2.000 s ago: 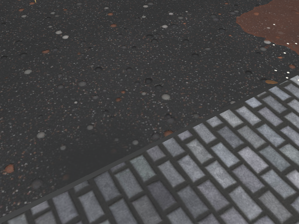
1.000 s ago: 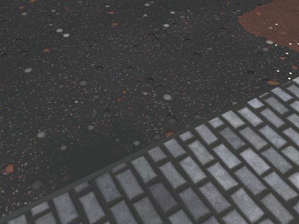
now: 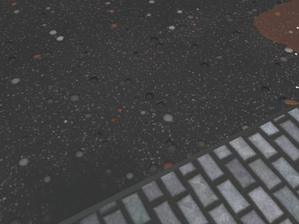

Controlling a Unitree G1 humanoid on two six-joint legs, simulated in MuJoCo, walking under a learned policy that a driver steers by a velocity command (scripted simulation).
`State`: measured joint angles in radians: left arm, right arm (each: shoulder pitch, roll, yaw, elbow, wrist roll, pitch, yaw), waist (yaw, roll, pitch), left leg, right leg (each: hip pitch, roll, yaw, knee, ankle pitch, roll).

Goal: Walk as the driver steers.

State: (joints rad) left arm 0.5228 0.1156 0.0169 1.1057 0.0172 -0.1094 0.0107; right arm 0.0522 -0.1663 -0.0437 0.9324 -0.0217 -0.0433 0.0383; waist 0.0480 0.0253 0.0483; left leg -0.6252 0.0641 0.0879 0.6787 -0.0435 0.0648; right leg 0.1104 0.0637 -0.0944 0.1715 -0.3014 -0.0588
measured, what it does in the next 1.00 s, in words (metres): walks ahead: left foot, then right foot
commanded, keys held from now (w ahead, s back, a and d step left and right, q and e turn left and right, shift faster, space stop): w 0.54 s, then no key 0.46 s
